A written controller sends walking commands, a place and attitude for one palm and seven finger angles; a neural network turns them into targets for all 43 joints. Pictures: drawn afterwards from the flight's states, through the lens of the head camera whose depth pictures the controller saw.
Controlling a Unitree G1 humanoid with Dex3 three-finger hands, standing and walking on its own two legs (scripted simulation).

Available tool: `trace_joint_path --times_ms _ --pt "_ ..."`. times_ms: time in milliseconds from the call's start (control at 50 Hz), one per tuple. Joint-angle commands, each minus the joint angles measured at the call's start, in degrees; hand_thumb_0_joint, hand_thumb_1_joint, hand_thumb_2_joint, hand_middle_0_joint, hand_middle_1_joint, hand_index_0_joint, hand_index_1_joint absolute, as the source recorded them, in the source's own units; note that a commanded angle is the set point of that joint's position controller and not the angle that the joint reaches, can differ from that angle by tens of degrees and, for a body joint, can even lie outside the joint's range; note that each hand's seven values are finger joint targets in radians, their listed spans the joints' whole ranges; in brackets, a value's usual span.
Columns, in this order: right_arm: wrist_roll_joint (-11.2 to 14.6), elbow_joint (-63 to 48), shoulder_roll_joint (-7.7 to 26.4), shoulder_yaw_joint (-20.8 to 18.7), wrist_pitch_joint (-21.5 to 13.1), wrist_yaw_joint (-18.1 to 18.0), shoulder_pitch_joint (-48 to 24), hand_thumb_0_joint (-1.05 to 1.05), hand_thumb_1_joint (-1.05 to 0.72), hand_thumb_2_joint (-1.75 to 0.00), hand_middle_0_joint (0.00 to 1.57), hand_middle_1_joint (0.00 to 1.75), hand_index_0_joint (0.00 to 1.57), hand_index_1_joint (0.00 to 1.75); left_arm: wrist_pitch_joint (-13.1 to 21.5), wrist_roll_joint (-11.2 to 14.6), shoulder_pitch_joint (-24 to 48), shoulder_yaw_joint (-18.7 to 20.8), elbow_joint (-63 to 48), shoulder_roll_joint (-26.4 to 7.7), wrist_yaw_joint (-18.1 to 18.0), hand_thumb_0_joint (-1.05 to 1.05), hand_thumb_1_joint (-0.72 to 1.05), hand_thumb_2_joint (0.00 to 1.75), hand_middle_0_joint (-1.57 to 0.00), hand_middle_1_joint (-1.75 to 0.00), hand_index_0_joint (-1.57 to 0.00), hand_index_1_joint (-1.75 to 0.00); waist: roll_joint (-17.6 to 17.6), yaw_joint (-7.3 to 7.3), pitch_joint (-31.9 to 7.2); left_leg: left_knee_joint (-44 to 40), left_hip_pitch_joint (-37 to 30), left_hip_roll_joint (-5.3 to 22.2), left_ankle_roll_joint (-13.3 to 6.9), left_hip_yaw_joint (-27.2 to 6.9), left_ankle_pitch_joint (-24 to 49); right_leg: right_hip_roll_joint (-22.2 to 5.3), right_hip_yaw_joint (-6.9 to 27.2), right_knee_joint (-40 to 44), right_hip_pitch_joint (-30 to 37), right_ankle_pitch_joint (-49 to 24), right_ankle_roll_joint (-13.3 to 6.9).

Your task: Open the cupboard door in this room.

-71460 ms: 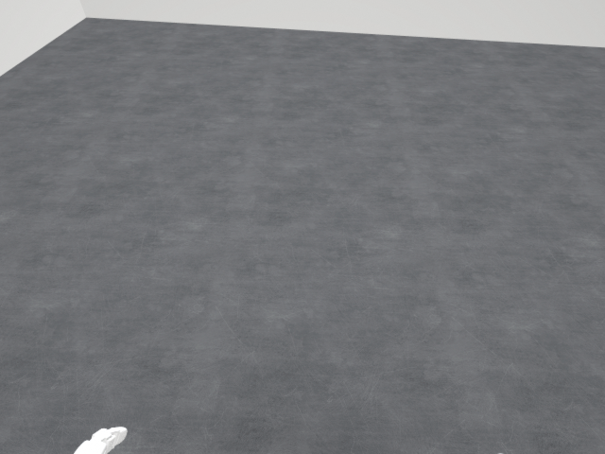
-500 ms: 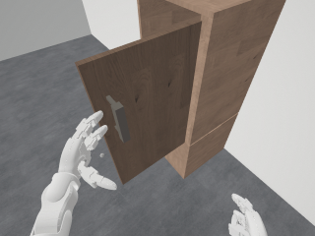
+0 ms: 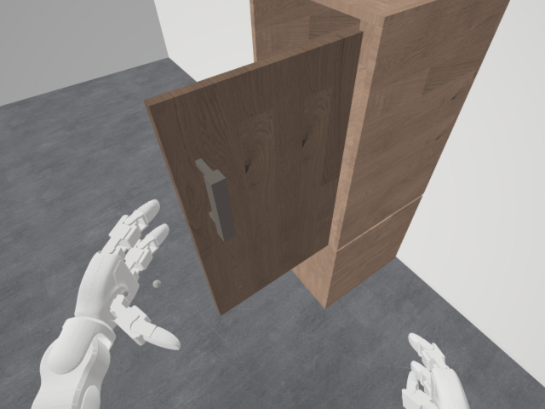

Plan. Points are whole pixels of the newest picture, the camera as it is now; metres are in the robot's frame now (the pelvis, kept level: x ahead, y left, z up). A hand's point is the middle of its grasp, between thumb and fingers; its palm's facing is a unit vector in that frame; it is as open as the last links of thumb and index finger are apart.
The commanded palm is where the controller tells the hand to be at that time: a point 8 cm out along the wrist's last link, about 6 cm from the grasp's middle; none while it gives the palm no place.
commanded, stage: draw the hand back to the body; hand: left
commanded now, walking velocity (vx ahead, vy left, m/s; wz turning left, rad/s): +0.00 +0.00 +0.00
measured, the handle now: (214, 200) +0.39 +0.13 +0.10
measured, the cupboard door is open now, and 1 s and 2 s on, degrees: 91 91 91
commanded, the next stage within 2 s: step back with the hand held close in 1.54 s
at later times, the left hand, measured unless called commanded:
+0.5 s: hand (114, 285) +0.23 +0.21 +0.13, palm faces +0.02 -0.99 -0.12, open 16.1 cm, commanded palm +0.19 +0.27 +0.14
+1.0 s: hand (64, 268) +0.23 +0.26 +0.16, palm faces +0.40 -0.83 -0.39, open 11.0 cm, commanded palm +0.18 +0.30 +0.18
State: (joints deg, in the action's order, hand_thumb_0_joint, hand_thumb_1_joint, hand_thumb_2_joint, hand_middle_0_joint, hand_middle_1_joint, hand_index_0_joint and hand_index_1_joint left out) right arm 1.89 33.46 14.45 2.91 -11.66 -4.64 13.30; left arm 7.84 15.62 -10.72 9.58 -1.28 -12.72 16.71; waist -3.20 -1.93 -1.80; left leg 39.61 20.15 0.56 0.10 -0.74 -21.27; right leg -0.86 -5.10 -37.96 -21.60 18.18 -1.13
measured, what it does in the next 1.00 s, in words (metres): stands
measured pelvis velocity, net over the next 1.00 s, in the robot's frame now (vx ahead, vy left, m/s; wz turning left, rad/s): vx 0.02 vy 0.01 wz -0.02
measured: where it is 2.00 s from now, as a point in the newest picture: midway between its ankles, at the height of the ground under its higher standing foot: outside the picture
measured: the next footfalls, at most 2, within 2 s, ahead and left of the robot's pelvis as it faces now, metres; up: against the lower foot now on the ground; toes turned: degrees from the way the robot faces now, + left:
none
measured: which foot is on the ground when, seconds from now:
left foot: down 0.00-1.00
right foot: down 0.00-1.00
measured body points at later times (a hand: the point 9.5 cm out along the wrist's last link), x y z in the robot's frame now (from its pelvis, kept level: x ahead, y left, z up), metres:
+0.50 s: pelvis +0.00 +0.01 +0.01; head -0.01 -0.01 +0.46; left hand +0.22 +0.26 +0.14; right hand +0.20 -0.21 -0.06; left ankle -0.01 +0.12 -0.72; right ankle +0.02 -0.11 -0.72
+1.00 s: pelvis +0.02 +0.01 +0.02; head +0.01 -0.01 +0.47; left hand +0.20 +0.30 +0.18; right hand +0.20 -0.20 -0.07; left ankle -0.01 +0.12 -0.72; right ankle +0.02 -0.11 -0.72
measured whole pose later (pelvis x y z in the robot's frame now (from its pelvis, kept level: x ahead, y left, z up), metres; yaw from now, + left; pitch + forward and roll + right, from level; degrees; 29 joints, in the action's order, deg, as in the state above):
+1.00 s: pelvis +0.02 +0.01 +0.02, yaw -1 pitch -4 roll -1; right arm -0.7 38.2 12.5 2.5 -7.3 -4.5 10.6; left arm 5.1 2.3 -24.2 16.2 -18.2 -17.8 -6.1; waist -4.0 -3.6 2.0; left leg 22.4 2.8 0.1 -0.8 1.0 -15.5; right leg -0.6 -3.4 -21.3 -5.0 12.1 0.0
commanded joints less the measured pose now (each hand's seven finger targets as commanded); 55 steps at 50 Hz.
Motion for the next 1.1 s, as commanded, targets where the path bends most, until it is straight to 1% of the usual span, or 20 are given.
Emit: trace_joint_path --times_ms 0,20,100,120,140,180,280,340,440,460,480,500,600,660,720,800,840,940,1040,1080 --pt "0.0 -9.6 5.3 -2.5 -4.4 -0.7 -6.1 0.00 -0.90 -0.90 0.20 0.30 0.20 0.30 3.7 0.3 11.8 5.2 -15.0 -9.9 -1.3 0.00 -0.50 0.30 -0.15 -0.30 -0.15 -0.30 0.6 -0.10 -10.6 -6.8 -1.2 -1.8 -0.7 -1.0 9.6 0.8 2.8 5.6 6.6 -8.8 0.0" --pt "0.0 -9.4 5.4 -2.5 -4.4 -0.6 -6.1 0.00 -0.90 -0.90 0.20 0.30 0.20 0.30 3.4 0.1 10.0 6.7 -14.9 -11.4 -1.7 0.00 -0.50 0.30 -0.15 -0.30 -0.15 -0.30 1.0 -0.56 -10.8 -6.8 -1.2 -1.6 -0.7 -1.0 10.2 0.9 2.9 5.7 7.5 -9.1 -0.1" --pt "0.2 -9.8 5.0 -1.9 -4.8 -0.5 -7.0 0.00 -0.90 -0.90 0.20 0.30 0.20 0.30 2.1 0.9 8.1 7.1 -16.2 -10.5 -1.8 0.00 -0.50 0.30 -0.15 -0.30 -0.15 -0.30 0.2 -1.11 -9.9 -8.0 -1.6 -1.5 -0.4 -1.0 10.6 1.0 2.1 6.0 8.3 -10.2 -0.2" --pt "0.2 -9.6 5.1 -1.9 -4.7 -0.5 -7.0 0.00 -0.90 -0.90 0.20 0.30 0.20 0.30 1.3 1.1 7.5 7.4 -15.0 -10.7 -1.8 0.00 -0.50 0.30 -0.15 -0.30 -0.15 -0.30 2.7 -0.87 -8.5 -8.2 -1.1 -1.3 -0.6 -1.1 10.1 1.2 2.0 6.6 8.2 -9.2 -0.1" --pt "0.4 -9.7 5.1 -1.9 -4.8 -0.6 -7.6 0.00 -0.90 -0.90 0.20 0.30 0.20 0.30 0.8 1.2 8.4 6.2 -15.5 -9.6 -1.4 0.00 -0.50 0.30 -0.15 -0.30 -0.15 -0.30 1.1 -0.57 -7.4 -8.4 -1.3 -1.3 -0.6 -0.8 9.3 1.1 2.2 7.0 7.4 -8.5 0.0" --pt "0.4 -9.6 5.3 -1.8 -5.0 -0.8 -7.3 0.00 -0.90 -0.90 0.20 0.30 0.20 0.30 -0.6 1.8 7.5 7.6 -15.6 -10.6 -1.0 0.00 -0.50 0.30 -0.15 -0.30 -0.15 -0.30 2.3 -0.74 -7.5 -8.6 -1.5 -1.3 -0.7 -1.0 9.1 1.1 2.2 7.6 7.9 -8.3 0.2" --pt "0.7 -9.7 5.5 -1.6 -5.5 -1.2 -7.7 0.00 -0.90 -0.90 0.20 0.30 0.20 0.30 -3.1 1.8 7.6 7.5 -18.2 -11.1 0.0 0.00 -0.50 0.30 -0.15 -0.30 -0.15 -0.30 0.8 -0.50 -6.0 -9.5 -2.8 -1.2 -0.7 -1.3 8.7 1.3 1.8 8.5 7.6 -7.3 0.1" --pt "0.6 -9.7 5.4 -1.5 -6.2 -1.2 -7.7 0.00 -0.90 -0.90 0.20 0.30 0.20 0.30 -3.1 2.1 7.2 8.4 -21.8 -12.0 0.2 0.00 -0.50 0.30 -0.15 -0.30 -0.15 -0.30 0.0 -0.83 -7.5 -9.6 -4.5 -1.2 -0.8 -1.5 11.1 1.3 1.7 8.5 8.8 -9.9 0.0" --pt "0.5 -9.0 5.4 -1.2 -6.7 -1.2 -7.9 0.00 -0.90 -0.90 0.20 0.30 0.20 0.30 -3.7 3.1 4.1 10.8 -22.6 -12.9 0.8 0.00 -0.32 0.37 -0.16 -0.30 -0.16 -0.30 0.5 -1.18 -6.7 -10.0 -5.1 -1.2 -0.7 -1.4 12.8 1.3 1.4 9.1 10.2 -12.2 0.0" --pt "-1.3 -7.8 5.0 -1.9 -6.0 -1.7 -8.1 0.00 -0.90 -0.90 0.20 0.30 0.20 0.30 -1.4 -5.9 6.1 12.5 -29.2 -20.1 -9.3 0.00 -0.29 0.39 -0.16 -0.30 -0.16 -0.30 0.0 -1.77 -4.4 -12.3 -4.3 -0.8 -1.1 -1.0 11.2 0.4 3.5 12.3 11.9 -9.4 0.0" --pt "-1.8 -7.5 4.0 -1.6 -5.5 -1.8 -7.7 0.00 -0.90 -0.90 0.20 0.30 0.20 0.30 -1.8 -6.7 -1.3 9.9 -24.6 -13.5 -13.6 0.00 -0.26 0.40 -0.16 -0.30 -0.16 -0.30 1.6 -1.00 0.0 -13.5 -3.7 -0.7 -0.7 -0.7 9.1 0.0 3.0 13.9 11.1 -6.9 0.0" --pt "-1.7 -7.5 4.1 -1.5 -5.0 -1.5 -7.7 0.00 -0.90 -0.90 0.20 0.30 0.20 0.30 -2.2 -7.2 -4.3 7.9 -23.6 -10.8 -15.4 0.00 -0.22 0.42 -0.16 -0.30 -0.16 -0.30 3.6 -0.76 1.1 -14.0 -3.6 -0.5 -0.6 -0.9 8.4 -0.1 2.7 14.2 10.7 -6.0 0.1" --pt "-2.1 -6.5 4.1 -1.9 -2.7 -1.0 -8.4 0.00 -0.90 -0.90 0.20 0.30 0.20 0.30 -0.5 -11.4 -4.1 7.9 -30.6 -12.9 -21.4 0.00 -0.05 0.50 -0.17 -0.30 -0.17 -0.30 -3.2 -0.96 -2.5 -16.7 -9.2 -0.3 -0.7 0.0 11.8 -0.3 3.1 15.7 14.8 -8.7 -0.2" --pt "-2.3 -5.8 4.2 -2.2 -2.1 -1.3 -8.9 0.00 -0.90 -0.90 0.20 0.30 0.20 0.30 0.0 -12.6 -3.2 8.2 -30.0 -13.6 -23.2 0.00 0.06 0.54 -0.17 -0.30 -0.17 -0.30 -0.5 -0.74 -1.6 -18.1 -10.7 0.0 -1.0 0.0 11.9 0.0 3.0 17.4 15.4 -8.0 0.0" --pt "-2.6 -4.9 4.4 -2.4 -1.8 -1.5 -9.2 0.00 -0.90 -0.90 0.20 0.30 0.20 0.30 0.6 -13.4 -3.4 10.1 -30.0 -15.2 -24.3 0.00 0.17 0.58 -0.17 -0.30 -0.17 -0.30 0.3 -1.15 -2.7 -18.9 -12.4 -0.2 -1.1 0.0 14.8 0.0 2.9 18.1 17.6 -10.5 -0.2" --pt "-2.7 -4.7 4.0 -2.6 -1.0 -1.0 -9.5 0.00 -0.90 -0.90 0.20 0.30 0.20 0.30 1.0 -13.7 -6.6 10.3 -30.5 -14.1 -24.6 0.00 0.31 0.64 -0.18 -0.30 -0.18 -0.30 0.0 -1.75 -3.7 -20.0 -14.0 0.1 -0.7 -0.1 20.6 0.2 2.4 17.4 20.1 -15.2 -0.2" --pt "-2.6 -4.5 3.9 -2.7 -0.3 -0.8 -9.8 0.00 -0.90 -0.90 0.20 0.30 0.20 0.30 0.7 -13.5 -8.2 10.4 -28.6 -13.6 -24.4 0.00 0.37 0.68 -0.18 -0.30 -0.18 -0.30 0.4 -1.77 -1.3 -20.3 -13.7 0.3 -0.7 0.3 21.0 0.1 2.5 18.2 19.9 -15.9 0.0" --pt "-2.6 -4.7 3.9 -3.2 1.5 -0.4 -10.2 0.00 -0.90 -0.90 0.20 0.30 0.20 0.30 0.7 -13.1 -9.9 13.6 -27.3 -15.0 -24.0 0.00 0.55 0.75 -0.19 -0.30 -0.19 -0.30 2.1 -2.37 -0.3 -20.7 -13.9 0.6 -0.8 0.7 22.7 0.4 2.8 18.8 20.7 -17.5 0.0" --pt "-2.7 -5.0 3.6 -3.5 2.1 -0.2 -10.4 0.00 -0.90 -0.90 0.20 0.30 0.20 0.30 1.2 -13.1 -9.2 15.5 -30.8 -16.5 -24.0 0.00 0.73 0.82 -0.19 -0.30 -0.19 -0.30 -1.6 -2.38 -2.4 -20.1 -15.7 0.4 -0.7 1.2 25.7 0.2 3.2 18.9 21.8 -20.5 0.0" --pt "-2.7 -5.0 3.6 -3.7 2.1 -0.2 -10.1 0.00 -0.90 -0.90 0.20 0.30 0.20 0.30 1.2 -13.0 -9.9 16.3 -31.6 -16.9 -24.2 0.00 0.80 0.86 -0.20 -0.30 -0.20 -0.30 -1.2 -2.53 -3.5 -19.8 -16.3 0.5 -0.8 1.2 27.6 0.3 3.3 18.7 22.2 -22.0 0.1"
